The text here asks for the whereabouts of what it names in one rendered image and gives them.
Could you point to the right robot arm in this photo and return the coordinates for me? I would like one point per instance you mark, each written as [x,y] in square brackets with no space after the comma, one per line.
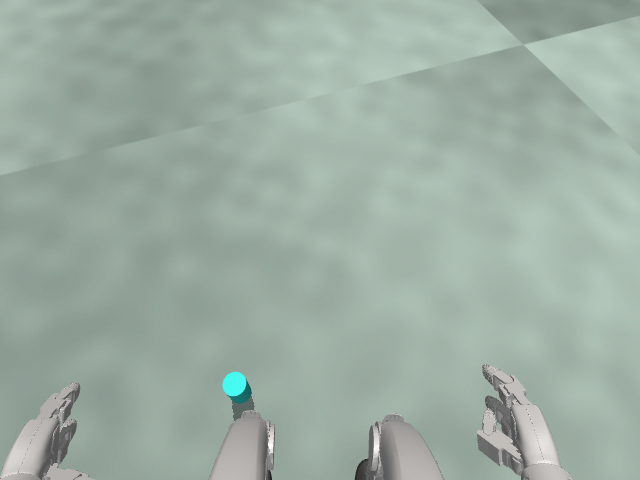
[545,472]

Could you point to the can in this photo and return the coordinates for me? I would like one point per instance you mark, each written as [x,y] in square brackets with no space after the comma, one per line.
[236,387]

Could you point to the right robot hand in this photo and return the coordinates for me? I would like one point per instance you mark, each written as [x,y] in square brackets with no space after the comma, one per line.
[526,439]

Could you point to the left robot hand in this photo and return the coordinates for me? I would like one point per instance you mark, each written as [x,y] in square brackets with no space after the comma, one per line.
[42,444]

